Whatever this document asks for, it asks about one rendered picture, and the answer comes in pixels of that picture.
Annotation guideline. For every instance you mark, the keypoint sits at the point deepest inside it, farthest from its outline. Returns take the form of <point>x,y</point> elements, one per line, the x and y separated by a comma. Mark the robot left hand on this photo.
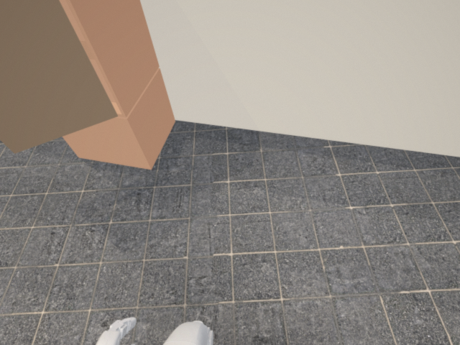
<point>117,331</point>

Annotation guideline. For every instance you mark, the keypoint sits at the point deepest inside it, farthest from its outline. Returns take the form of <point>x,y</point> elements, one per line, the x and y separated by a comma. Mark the robot left thigh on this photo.
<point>190,333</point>

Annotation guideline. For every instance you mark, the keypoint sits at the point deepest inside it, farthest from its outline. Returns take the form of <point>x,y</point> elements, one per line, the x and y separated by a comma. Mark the cupboard door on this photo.
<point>48,86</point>

